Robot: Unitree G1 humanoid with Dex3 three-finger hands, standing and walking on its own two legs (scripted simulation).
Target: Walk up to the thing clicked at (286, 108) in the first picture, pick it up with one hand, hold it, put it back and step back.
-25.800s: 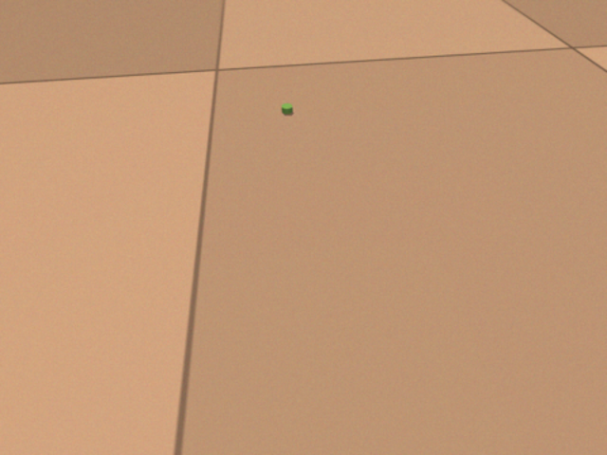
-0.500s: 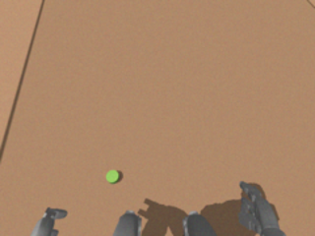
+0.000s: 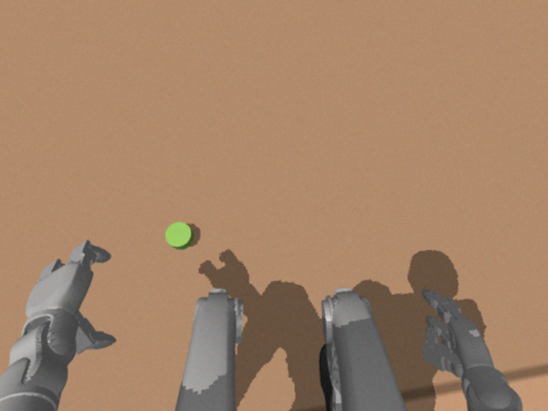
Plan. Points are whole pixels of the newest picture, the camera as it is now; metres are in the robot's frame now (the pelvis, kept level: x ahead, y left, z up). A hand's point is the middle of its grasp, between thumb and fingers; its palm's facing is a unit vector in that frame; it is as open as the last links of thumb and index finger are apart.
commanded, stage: rise first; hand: left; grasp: from above
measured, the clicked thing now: (179, 235) +0.48 +0.27 -0.48
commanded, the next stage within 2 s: approach in 1.44 s
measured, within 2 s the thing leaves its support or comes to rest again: neither
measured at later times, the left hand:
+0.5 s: hand (125, 267) +0.35 +0.32 -0.27, palm faces -0.47 -0.12 -0.87, open 13.9 cm
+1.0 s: hand (137, 250) +0.40 +0.32 -0.33, palm faces -0.45 -0.04 -0.89, open 13.7 cm
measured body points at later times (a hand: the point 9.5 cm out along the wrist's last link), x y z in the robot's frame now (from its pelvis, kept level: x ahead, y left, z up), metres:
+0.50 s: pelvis -0.04 +0.01 -0.13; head +0.17 +0.06 +0.27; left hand +0.37 +0.32 -0.22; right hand +0.04 -0.27 -0.25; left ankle +0.06 +0.14 -0.46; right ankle +0.06 -0.14 -0.46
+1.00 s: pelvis -0.03 +0.03 -0.16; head +0.19 +0.10 +0.23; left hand +0.42 +0.32 -0.27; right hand +0.06 -0.25 -0.27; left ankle +0.06 +0.14 -0.46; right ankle +0.06 -0.14 -0.46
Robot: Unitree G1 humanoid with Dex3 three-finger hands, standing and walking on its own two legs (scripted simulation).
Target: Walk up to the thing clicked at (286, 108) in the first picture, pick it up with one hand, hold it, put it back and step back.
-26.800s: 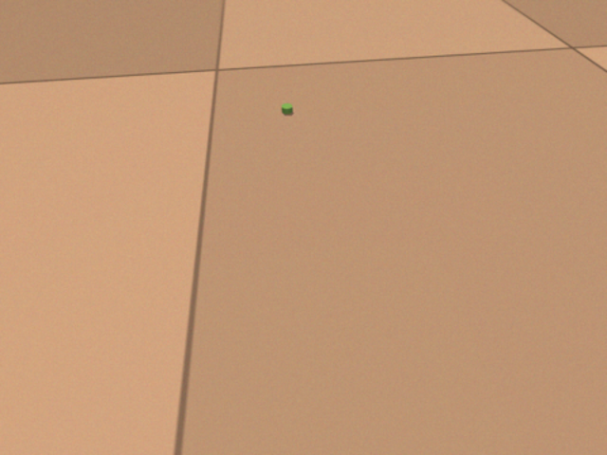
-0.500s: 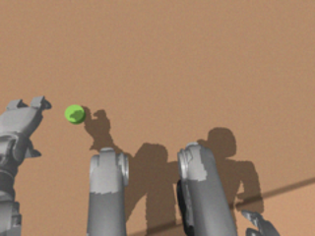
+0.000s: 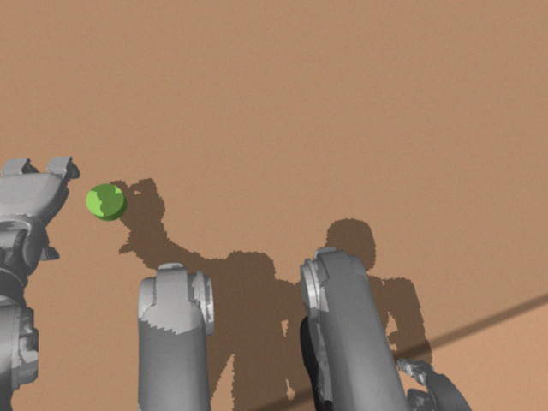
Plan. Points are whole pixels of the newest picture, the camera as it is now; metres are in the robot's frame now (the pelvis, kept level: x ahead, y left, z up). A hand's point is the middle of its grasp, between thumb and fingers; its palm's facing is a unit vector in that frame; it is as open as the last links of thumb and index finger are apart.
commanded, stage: rise first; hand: left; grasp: from above
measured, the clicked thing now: (107, 202) +0.48 +0.28 -0.32
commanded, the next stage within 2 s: approach in 0.44 s
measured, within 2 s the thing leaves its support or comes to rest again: neither
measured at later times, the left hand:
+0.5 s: hand (67, 214) +0.42 +0.31 -0.20, palm faces -0.45 -0.11 -0.89, open 14.0 cm
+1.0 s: hand (109, 161) +0.51 +0.26 -0.19, palm faces -0.35 -0.06 -0.93, open 13.8 cm
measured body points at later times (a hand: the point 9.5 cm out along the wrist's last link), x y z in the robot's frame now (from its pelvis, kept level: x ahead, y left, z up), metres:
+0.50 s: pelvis +0.01 -0.01 -0.02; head +0.24 +0.07 +0.36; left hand +0.44 +0.31 -0.15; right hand +0.08 -0.29 -0.13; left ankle +0.07 +0.12 -0.30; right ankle +0.11 -0.16 -0.30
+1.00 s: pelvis +0.01 +0.00 -0.02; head +0.26 +0.07 +0.35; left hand +0.53 +0.26 -0.14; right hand +0.06 -0.29 -0.11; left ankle +0.07 +0.12 -0.30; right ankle +0.11 -0.16 -0.30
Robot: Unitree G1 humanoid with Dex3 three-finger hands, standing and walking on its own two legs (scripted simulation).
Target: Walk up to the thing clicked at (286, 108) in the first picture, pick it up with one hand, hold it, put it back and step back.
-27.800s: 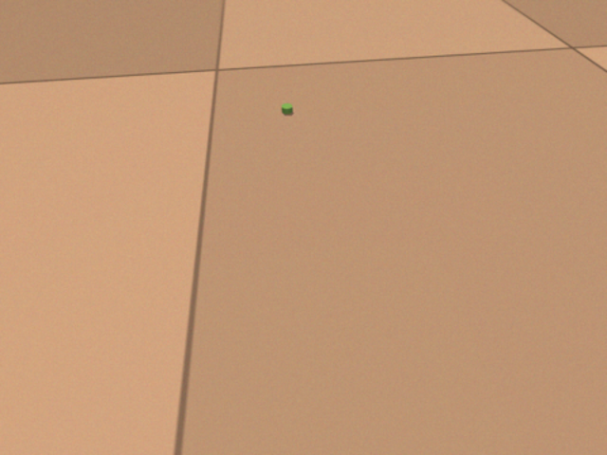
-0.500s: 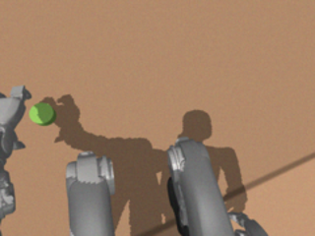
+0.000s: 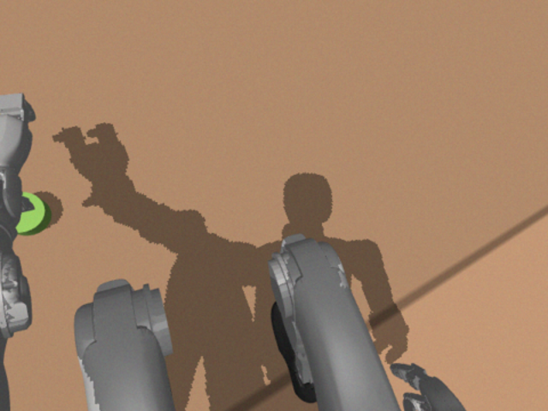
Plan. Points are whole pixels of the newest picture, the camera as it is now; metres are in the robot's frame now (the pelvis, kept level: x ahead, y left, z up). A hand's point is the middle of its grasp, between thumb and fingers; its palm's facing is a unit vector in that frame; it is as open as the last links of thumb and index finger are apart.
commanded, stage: approach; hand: left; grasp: from above
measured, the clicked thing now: (24, 214) +0.45 +0.31 -0.30
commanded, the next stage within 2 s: rest palm in 0.50 s
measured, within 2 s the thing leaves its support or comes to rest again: neither
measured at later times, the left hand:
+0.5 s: hand out of the picture +0.41 +0.32 -0.18, palm faces -0.39 -0.11 -0.91, open 13.7 cm
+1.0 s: hand (11, 216) +0.44 +0.31 -0.24, palm faces -0.53 -0.16 -0.83, open 13.9 cm
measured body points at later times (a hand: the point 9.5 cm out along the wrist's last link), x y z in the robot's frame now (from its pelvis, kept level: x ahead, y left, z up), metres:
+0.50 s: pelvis -0.01 +0.00 +0.00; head +0.22 +0.11 +0.37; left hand +0.42 +0.32 -0.13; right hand +0.08 -0.28 -0.09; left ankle +0.06 +0.13 -0.29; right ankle +0.10 -0.15 -0.29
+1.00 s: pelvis -0.01 +0.00 -0.01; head +0.27 +0.09 +0.33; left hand +0.46 +0.31 -0.19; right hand +0.01 -0.26 -0.09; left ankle +0.06 +0.13 -0.29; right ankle +0.10 -0.15 -0.29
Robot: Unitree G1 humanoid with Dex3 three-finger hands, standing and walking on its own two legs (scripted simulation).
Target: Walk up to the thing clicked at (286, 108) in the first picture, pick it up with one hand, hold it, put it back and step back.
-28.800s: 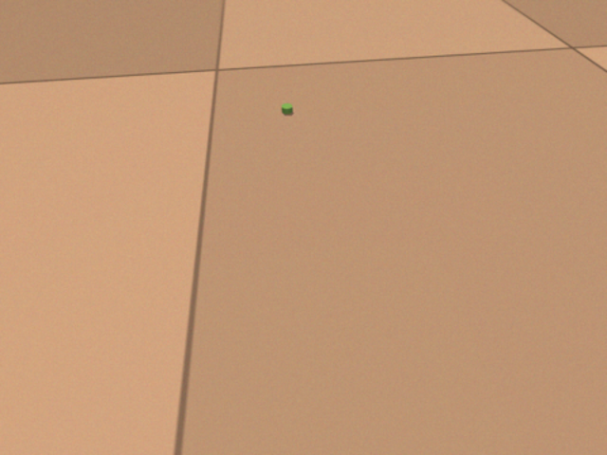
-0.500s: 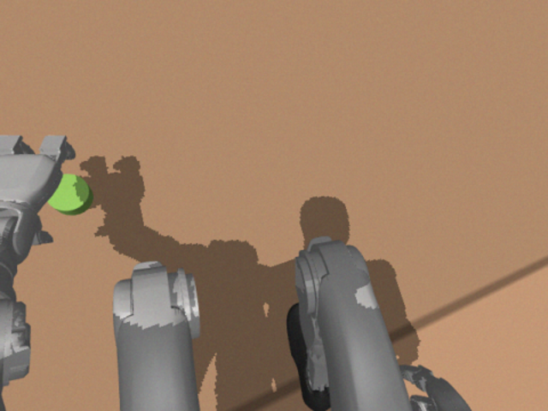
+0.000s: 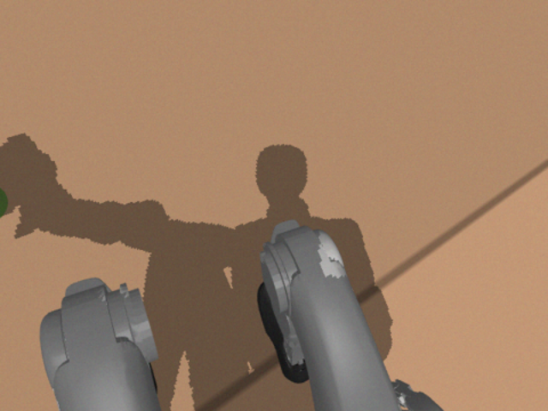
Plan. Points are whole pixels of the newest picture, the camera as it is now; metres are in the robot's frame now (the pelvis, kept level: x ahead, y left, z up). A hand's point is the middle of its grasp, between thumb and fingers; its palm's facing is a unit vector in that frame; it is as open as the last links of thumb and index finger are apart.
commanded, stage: rest palm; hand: left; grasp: from above
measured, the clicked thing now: out of the picture +0.45 +0.32 -0.29
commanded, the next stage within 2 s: close in 0.76 s
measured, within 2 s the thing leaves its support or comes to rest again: neither
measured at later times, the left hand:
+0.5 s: hand out of the picture +0.45 +0.32 -0.25, palm faces -0.42 -0.16 -0.89, open 13.8 cm
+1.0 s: hand out of the picture +0.44 +0.30 -0.26, palm faces -0.44 -0.13 -0.89, open 13.4 cm
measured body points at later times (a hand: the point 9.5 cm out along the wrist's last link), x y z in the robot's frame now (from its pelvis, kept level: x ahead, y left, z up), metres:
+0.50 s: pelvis +0.00 +0.01 -0.02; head +0.26 +0.13 +0.33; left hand +0.47 +0.32 -0.20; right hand +0.07 -0.25 -0.08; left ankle +0.06 +0.13 -0.28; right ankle +0.11 -0.15 -0.27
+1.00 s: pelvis +0.00 +0.01 -0.02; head +0.26 +0.13 +0.32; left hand +0.46 +0.31 -0.21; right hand +0.05 -0.25 -0.07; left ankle +0.06 +0.13 -0.28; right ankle +0.11 -0.15 -0.27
